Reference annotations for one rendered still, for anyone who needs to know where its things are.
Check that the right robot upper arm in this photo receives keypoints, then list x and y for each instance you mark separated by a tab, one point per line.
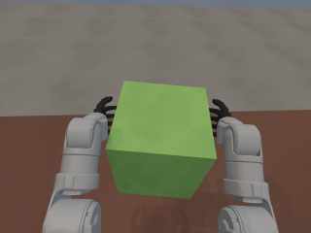
245	219

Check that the carton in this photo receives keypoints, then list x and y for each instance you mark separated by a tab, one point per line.
161	141

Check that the right robot hand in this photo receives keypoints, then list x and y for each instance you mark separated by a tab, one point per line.
223	112

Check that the robot left forearm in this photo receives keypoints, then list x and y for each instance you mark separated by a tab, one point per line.
81	150

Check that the left robot hand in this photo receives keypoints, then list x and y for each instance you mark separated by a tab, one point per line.
100	108

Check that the robot right forearm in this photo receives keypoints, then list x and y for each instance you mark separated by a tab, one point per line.
244	178

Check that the left robot upper arm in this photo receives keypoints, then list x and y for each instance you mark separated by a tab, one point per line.
74	215

